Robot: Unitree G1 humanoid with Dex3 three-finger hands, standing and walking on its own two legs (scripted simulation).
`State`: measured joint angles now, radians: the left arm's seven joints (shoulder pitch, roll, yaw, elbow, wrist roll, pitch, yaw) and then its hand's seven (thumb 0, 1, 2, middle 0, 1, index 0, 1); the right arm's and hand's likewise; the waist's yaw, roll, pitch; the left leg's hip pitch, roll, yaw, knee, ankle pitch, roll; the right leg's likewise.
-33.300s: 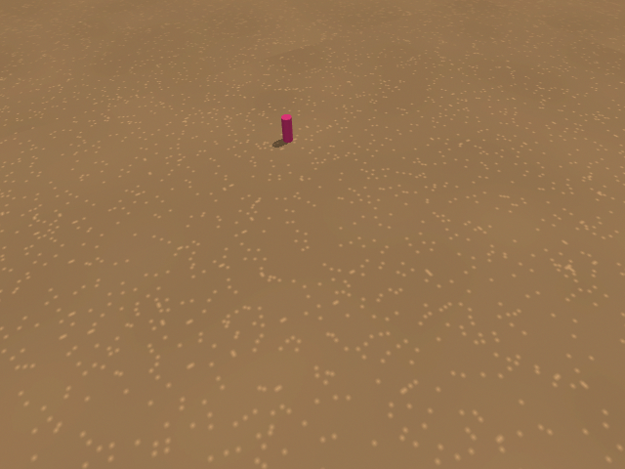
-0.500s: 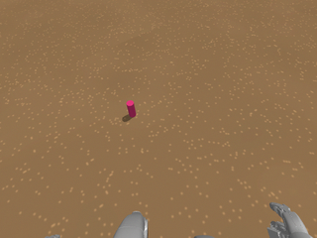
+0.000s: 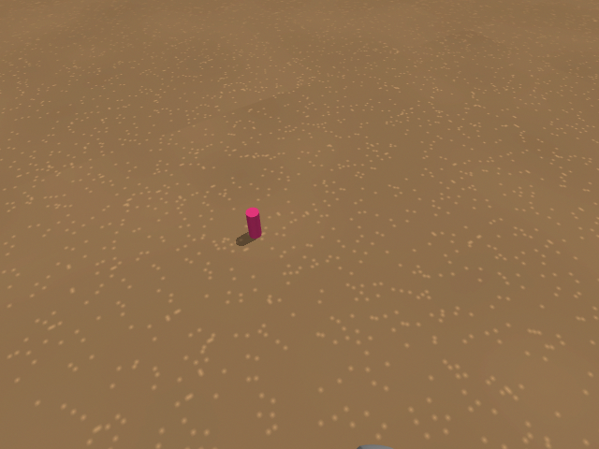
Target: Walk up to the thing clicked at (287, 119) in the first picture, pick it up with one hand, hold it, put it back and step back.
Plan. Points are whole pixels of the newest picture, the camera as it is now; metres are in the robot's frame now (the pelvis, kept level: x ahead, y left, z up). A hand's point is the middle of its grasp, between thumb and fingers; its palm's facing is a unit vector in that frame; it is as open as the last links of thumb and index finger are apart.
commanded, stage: step back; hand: left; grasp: from the side
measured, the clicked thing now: (253, 223) +1.04 +0.19 -0.70
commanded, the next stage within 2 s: stand in 0.62 s
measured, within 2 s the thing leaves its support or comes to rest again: neither
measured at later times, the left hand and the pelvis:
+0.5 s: hand out of the picture +0.12 +0.27 -0.15, palm faces +0.04 -0.93 -0.35, open 7.3 cm; pelvis +0.05 +0.01 +0.00, yaw +1 degrees
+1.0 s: hand out of the picture +0.11 +0.26 -0.14, palm faces -0.03 -0.94 -0.33, open 7.3 cm; pelvis +0.04 +0.01 +0.02, yaw +0 degrees
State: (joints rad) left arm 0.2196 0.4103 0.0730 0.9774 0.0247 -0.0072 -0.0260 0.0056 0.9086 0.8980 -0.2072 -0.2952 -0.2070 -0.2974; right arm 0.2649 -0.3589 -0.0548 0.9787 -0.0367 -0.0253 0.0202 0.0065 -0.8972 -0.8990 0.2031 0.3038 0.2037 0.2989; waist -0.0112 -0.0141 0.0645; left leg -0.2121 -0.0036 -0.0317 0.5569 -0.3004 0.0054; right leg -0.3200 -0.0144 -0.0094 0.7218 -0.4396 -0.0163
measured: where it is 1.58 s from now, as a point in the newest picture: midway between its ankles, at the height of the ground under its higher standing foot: outside the picture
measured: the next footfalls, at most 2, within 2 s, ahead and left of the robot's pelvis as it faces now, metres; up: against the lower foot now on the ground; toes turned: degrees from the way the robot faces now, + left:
right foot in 0.04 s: +0.08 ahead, -0.12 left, +0.00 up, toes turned -1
left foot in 0.30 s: +0.10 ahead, +0.13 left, +0.00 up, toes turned +2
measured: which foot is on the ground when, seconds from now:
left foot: down 0.00-0.06, up 0.08-0.28, down 0.30-1.00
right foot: up 0.00-0.02, down 0.04-1.00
